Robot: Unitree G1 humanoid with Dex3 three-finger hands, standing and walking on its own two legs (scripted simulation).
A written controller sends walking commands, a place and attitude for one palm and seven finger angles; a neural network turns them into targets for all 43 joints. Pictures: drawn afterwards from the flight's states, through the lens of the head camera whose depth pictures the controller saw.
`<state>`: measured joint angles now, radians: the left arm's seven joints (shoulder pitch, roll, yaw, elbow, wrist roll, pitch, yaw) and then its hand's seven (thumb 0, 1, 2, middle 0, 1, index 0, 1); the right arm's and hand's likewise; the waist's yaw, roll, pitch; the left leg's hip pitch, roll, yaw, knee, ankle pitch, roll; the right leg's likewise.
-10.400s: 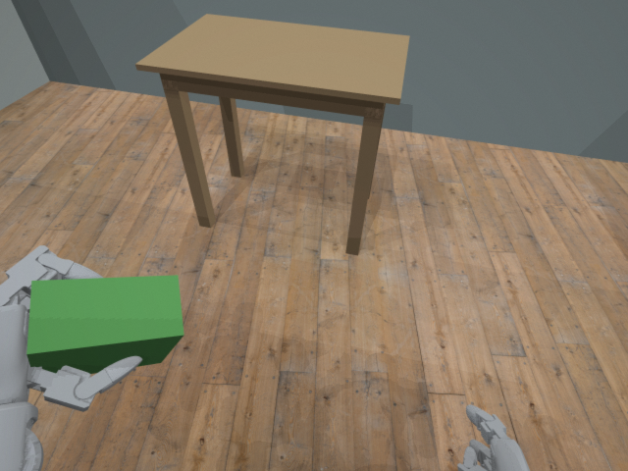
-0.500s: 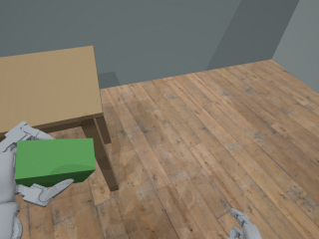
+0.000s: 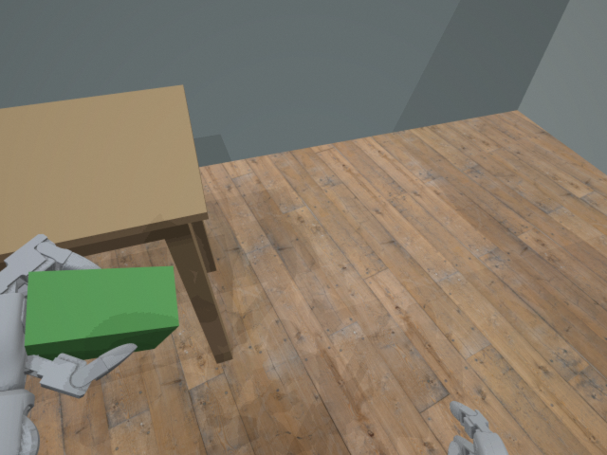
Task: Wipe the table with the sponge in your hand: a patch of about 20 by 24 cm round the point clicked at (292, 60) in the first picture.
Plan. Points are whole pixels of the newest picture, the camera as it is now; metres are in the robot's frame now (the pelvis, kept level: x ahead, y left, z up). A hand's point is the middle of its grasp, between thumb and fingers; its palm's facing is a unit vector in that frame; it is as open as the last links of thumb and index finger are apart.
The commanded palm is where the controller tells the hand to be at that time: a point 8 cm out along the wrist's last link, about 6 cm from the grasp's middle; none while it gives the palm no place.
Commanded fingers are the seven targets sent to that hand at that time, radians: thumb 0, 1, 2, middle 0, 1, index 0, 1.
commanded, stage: come to a stop and stand still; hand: left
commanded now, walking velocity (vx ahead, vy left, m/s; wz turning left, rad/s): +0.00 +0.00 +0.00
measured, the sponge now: (123, 314) +0.22 +0.20 +0.14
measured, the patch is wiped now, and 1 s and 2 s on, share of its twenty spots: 0.00 0.00 0.00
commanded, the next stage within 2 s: look again from close up in 0.60 s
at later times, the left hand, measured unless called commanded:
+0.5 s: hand (88, 282) +0.25 +0.25 +0.16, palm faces +0.39 -0.82 -0.41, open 10.2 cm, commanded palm +0.19 +0.29 +0.18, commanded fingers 0.00 0.10 1.30 -1.20 -1.60 -1.20 -1.60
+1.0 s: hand (95, 265) +0.27 +0.25 +0.15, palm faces +0.31 -0.88 -0.37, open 10.2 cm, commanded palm +0.21 +0.30 +0.18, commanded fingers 0.00 0.10 1.30 -1.20 -1.60 -1.20 -1.60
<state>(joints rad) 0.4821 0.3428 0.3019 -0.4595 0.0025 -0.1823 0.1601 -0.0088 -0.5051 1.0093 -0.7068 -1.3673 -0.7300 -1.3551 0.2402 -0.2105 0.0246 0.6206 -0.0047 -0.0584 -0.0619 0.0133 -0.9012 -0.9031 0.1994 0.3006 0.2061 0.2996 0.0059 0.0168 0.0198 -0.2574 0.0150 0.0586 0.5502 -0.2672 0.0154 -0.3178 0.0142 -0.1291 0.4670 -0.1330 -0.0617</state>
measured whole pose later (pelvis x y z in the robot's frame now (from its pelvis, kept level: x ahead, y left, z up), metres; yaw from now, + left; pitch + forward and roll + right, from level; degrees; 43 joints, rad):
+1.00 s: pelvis +0.04 +0.02 +0.00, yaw -1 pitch +0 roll -1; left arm 0.46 0.35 0.33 -0.48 -0.02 -0.25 0.12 -0.01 -0.50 1.01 -0.71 -1.37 -0.73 -1.36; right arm 0.27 -0.22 0.03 0.58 0.00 -0.13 0.00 0.01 -0.90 -0.90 0.20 0.30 0.21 0.30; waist -0.02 -0.04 0.06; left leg -0.20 0.00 0.08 0.50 -0.31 0.04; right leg -0.27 0.01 -0.10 0.44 -0.17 -0.03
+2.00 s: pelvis +0.09 +0.16 -0.02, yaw -8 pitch -3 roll +0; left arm 0.46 0.33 0.37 -0.58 -0.02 -0.22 0.12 -0.01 -0.50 1.01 -0.71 -1.37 -0.73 -1.36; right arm 0.20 -0.24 0.00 0.60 0.00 -0.05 -0.01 0.01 -0.90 -0.90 0.20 0.30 0.21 0.30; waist 0.04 -0.03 0.07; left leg -0.41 0.09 -0.05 0.82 -0.40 -0.01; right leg -0.32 -0.10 0.02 0.68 -0.32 0.04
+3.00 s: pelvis +0.19 +0.40 -0.01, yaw -9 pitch -1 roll +1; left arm 0.45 0.39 0.38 -0.56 -0.02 -0.14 0.16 -0.01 -0.50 1.02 -0.71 -1.37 -0.73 -1.36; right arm 0.15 -0.18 -0.01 0.59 0.01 -0.08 -0.04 0.01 -0.90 -0.90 0.20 0.30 0.20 0.30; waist 0.00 -0.06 0.10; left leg -0.34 0.01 0.07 0.64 -0.28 0.02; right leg -0.35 -0.08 -0.01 0.86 -0.50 0.04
